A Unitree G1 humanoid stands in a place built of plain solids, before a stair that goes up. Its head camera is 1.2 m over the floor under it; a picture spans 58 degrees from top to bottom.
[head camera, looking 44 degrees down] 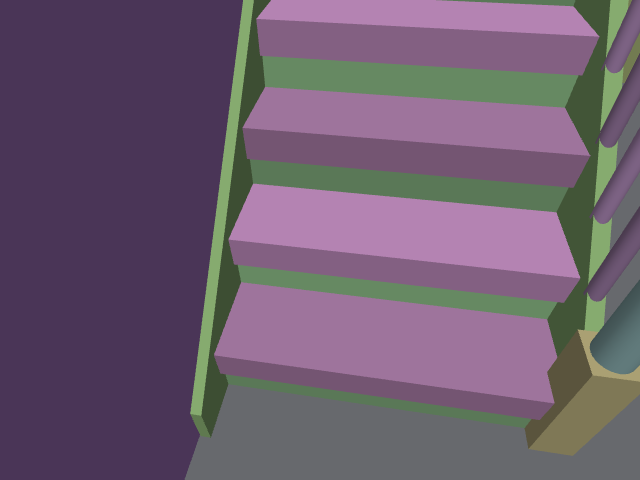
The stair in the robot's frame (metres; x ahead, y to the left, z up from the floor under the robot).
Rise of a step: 0.20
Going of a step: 0.22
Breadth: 0.88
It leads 9 degrees to the right of straight ahead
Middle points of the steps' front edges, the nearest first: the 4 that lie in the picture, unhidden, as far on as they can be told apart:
0.54 -0.14 0.20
0.75 -0.19 0.41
0.97 -0.23 0.61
1.19 -0.26 0.82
